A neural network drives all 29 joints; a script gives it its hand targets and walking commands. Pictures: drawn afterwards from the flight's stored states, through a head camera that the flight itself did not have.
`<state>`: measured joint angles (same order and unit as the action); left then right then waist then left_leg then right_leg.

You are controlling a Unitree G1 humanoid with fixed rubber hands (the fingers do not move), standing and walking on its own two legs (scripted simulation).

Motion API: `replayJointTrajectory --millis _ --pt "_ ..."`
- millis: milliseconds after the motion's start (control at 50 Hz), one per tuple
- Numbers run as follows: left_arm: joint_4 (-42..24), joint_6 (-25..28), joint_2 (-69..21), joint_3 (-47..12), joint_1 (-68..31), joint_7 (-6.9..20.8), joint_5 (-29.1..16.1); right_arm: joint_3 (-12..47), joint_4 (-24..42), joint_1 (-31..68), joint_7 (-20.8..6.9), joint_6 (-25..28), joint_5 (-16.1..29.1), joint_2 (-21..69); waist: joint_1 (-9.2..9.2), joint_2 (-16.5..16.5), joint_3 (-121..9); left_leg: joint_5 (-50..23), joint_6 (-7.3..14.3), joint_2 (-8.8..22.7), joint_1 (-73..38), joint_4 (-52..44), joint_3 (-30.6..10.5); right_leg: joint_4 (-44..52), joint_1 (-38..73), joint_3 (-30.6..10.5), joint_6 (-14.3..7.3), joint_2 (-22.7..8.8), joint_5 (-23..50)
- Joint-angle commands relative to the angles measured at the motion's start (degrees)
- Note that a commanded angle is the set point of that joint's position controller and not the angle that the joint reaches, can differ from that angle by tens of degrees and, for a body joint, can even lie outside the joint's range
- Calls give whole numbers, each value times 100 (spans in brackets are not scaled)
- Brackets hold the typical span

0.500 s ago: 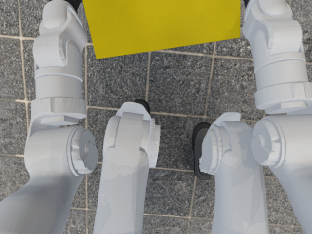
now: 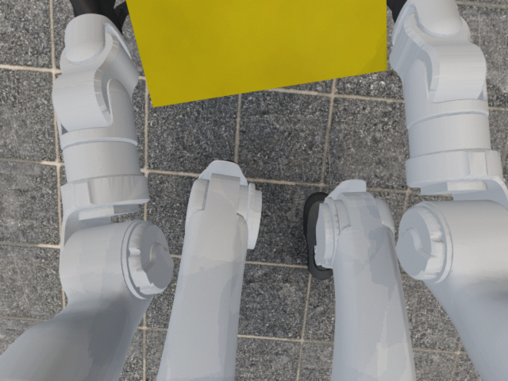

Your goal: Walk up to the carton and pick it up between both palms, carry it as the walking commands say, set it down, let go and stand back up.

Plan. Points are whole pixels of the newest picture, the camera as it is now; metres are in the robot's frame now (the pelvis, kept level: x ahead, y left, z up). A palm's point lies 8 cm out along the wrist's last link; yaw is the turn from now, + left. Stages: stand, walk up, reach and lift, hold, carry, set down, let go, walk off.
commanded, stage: reach and lift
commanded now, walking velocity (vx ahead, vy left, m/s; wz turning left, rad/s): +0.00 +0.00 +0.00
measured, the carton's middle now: (256, 14) +0.54 +0.09 -0.19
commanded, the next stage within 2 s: none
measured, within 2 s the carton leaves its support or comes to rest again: neither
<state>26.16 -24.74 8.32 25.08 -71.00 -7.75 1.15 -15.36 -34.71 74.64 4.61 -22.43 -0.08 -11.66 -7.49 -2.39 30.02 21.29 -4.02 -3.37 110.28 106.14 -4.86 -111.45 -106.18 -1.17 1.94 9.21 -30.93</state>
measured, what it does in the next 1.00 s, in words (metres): rises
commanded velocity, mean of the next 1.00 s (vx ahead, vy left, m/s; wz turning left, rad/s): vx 0.00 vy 0.00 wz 0.00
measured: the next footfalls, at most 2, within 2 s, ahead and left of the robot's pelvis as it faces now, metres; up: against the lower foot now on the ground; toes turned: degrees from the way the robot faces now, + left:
none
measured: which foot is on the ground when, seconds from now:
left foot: down 0.00-1.00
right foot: down 0.00-1.00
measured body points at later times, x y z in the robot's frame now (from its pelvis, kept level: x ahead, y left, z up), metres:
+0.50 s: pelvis +0.00 +0.00 +0.06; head +0.33 +0.05 +0.35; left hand +0.49 +0.25 -0.06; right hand +0.55 -0.08 -0.06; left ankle +0.18 +0.14 -0.42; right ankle +0.14 -0.11 -0.42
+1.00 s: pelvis +0.00 +0.00 +0.12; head +0.31 +0.05 +0.43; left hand +0.47 +0.24 +0.02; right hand +0.53 -0.09 +0.02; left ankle +0.18 +0.14 -0.42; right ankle +0.14 -0.11 -0.42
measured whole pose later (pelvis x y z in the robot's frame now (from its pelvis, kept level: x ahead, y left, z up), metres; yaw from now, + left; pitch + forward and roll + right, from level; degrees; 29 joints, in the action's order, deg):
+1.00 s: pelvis +0.00 +0.00 +0.12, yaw +0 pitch +16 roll -1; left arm 21.3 -26.7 4.1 22.7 -59.7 -8.7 3.4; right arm -14.3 -32.6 63.5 3.8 -22.5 0.7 -9.5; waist -7.7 -3.2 29.9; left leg 19.7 -4.2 -3.3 82.1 85.5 -6.4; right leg -89.4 -78.6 -3.8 1.4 10.3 -27.1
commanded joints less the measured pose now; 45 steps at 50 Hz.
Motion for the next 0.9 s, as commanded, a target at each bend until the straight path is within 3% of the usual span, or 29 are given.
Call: replayJointTrajectory --millis 0,20,60,100,140,160,180,200,220,240,260,280,300,340,360,380,400,420,460,480,540,560,600,620,680,700,780,860,880 --pt "-570 93 -5478 -4303 -3992 1746 -1205 3612 1449 4625 -1332 225 1050 5887 -133 -130 -13665 -924 263 -211 -5390 -837 689 1476 2562 278 -231 232 488" --pt "-619 89 -5485 -4167 -4076 1752 -1138 3571 1351 4664 -1350 145 1143 6104 -448 -54 -13910 -825 290 -249 -5389 -907 854 1574 2912 146 -227 199 418" --pt "-727 62 -5343 -4214 -3970 1722 -1032 3549 1287 4575 -1382 130 1142 6011 -496 25 -13919 -848 282 -242 -5530 -1030 837 1610 2951 138 -197 208 371" --pt "-1059 77 -5361 -4270 -4161 1711 -1136 3615 1251 4390 -1326 75 1136 6199 -361 -280 -14154 -955 272 -257 -5496 -1003 826 1757 3228 104 -153 235 549" --pt "-771 35 -5253 -4130 -3863 1781 -1029 3465 1075 4139 -1342 66 1071 6176 -481 -165 -13919 -853 293 -225 -5381 -1134 899 1832 3438 79 -147 203 523" --pt "-793 -15 -5673 -4362 -3818 1761 -1175 3601 1595 4438 -1333 142 1124 5925 -221 45 -14301 -1030 243 -228 -5796 -1153 747 1773 3308 181 -222 271 679" --pt "-1110 16 -5457 -4459 -4006 1739 -1108 3538 1336 4121 -1342 124 1112 5981 -218 147 -14299 -1168 210 -212 -5926 -1171 805 1875 3369 96 -237 257 742" --pt "-1155 17 -5480 -4477 -3769 1719 -1045 3632 1459 4157 -1357 124 1145 6107 -360 82 -14399 -1276 218 -238 -6185 -1261 725 1870 3214 164 -205 269 786" --pt "-1180 24 -5531 -4464 -3862 1732 -1126 3549 1228 3867 -1360 84 986 6124 -148 -31 -14173 -1083 226 -240 -6024 -1236 730 1963 3241 153 -231 282 564" --pt "-1029 50 -5440 -4485 -3635 1730 -1069 3671 1385 3965 -1393 110 1097 6166 -393 27 -13917 -983 240 -235 -6020 -1409 749 2033 3209 126 -204 239 539" --pt "-602 1 -5750 -4425 -3647 1725 -1108 3567 1342 4104 -1388 139 1042 6150 -216 -29 -13678 -739 254 -215 -6008 -1462 691 2094 3272 126 -226 245 407" --pt "-979 -1 -5548 -4592 -3671 1730 -1122 3600 1270 3915 -1406 102 1162 6154 -285 153 -13801 -770 250 -195 -6113 -1486 636 2027 3198 69 -251 230 453" --pt "-1067 14 -5791 -4685 -3770 1695 -1249 3549 1307 4007 -1450 139 1066 6056 -54 93 -13982 -848 218 -251 -6553 -1553 517 2104 3086 191 -238 272 499" --pt "-1404 23 -5614 -4663 -3892 1662 -1095 3700 1473 4086 -1410 138 1079 5968 -171 170 -14114 -1019 194 -210 -6455 -1527 628 2214 3353 74 -266 257 578" --pt "-828 -7 -5643 -4509 -3439 1683 -1057 3707 1660 4241 -1421 186 1140 5985 -341 30 -13860 -1001 265 -226 -6295 -1501 642 2235 3310 44 -277 236 456" --pt "-1012 4 -5808 -4592 -3534 1660 -1174 3630 1705 4209 -1396 214 1084 5889 -49 -15 -14073 -1147 229 -216 -6601 -1552 584 2353 3405 106 -247 253 615" --pt "-1056 22 -5537 -4531 -3495 1645 -1116 3883 1818 4305 -1380 181 1251 5994 -444 -43 -13994 -1070 264 -252 -6456 -1689 643 2356 3621 72 -208 233 592" --pt "-919 -13 -5650 -4535 -3314 1667 -1096 3651 1477 3895 -1413 132 1086 6120 -199 -162 -13897 -994 261 -216 -6481 -1723 584 2386 3653 97 -201 245 611" --pt "-973 11 -5777 -4667 -3241 1646 -1015 3712 1590 3873 -1438 186 1159 6089 -273 123 -14060 -1179 204 -222 -6715 -1782 659 2412 3661 87 -237 284 734" --pt "-1190 -9 -5850 -4862 -3265 1603 -1096 3693 1523 3768 -1463 192 1105 5841 -46 183 -14209 -1075 158 -203 -7081 -1833 516 2332 3562 140 -260 273 673" --pt "-1005 -5 -5869 -4894 -3347 1620 -1210 3557 1362 3756 -1455 222 1096 5899 69 194 -13371 -667 176 -192 -6833 -2027 563 2749 3547 27 -279 205 322" --pt "-921 9 -5925 -4704 -3242 1626 -1107 3610 1606 4008 -1459 242 1143 5954 -152 149 -13611 -734 244 -235 -6918 -2066 540 2718 3742 -5 -277 221 394" --pt "-1345 -1 -5933 -4954 -3368 1590 -1181 3584 1278 3547 -1487 156 1097 6069 3 286 -13860 -803 141 -224 -7227 -2184 516 2804 3911 34 -290 253 573" --pt "-1109 72 -5656 -4737 -3326 1620 -1010 3500 1024 3357 -1511 149 1048 6239 -184 266 -13560 -771 229 -208 -6899 -2171 604 2833 3892 -49 -289 237 519" --pt "-1167 61 -5883 -4829 -3241 1607 -1167 3696 1498 3618 -1452 225 1110 6166 -69 -75 -13819 -946 271 -228 -7141 -2271 496 2936 4232 -37 -248 237 683" --pt "-1140 86 -5773 -4761 -3235 1611 -1086 3873 1613 3776 -1438 208 1255 6312 -300 -125 -13984 -933 288 -235 -7161 -2299 612 3078 4429 -115 -180 193 585" --pt "-1055 20 -5943 -4852 -2884 1627 -1116 3664 1439 3255 -1455 178 1014 6161 -27 13 -13741 -909 215 -200 -7435 -2458 572 3250 4405 -46 -238 230 579" --pt "-985 73 -5789 -4661 -3112 1627 -996 3853 1465 3793 -1501 220 1224 6392 -476 -153 -13383 -574 314 -219 -7213 -2684 572 3460 4557 -177 -192 147 277" --pt "-1022 46 -5929 -4772 -2973 1630 -999 3662 1201 3487 -1513 223 1169 6224 -206 -6 -13326 -570 259 -203 -7292 -2726 545 3478 4458 -167 -215 134 284"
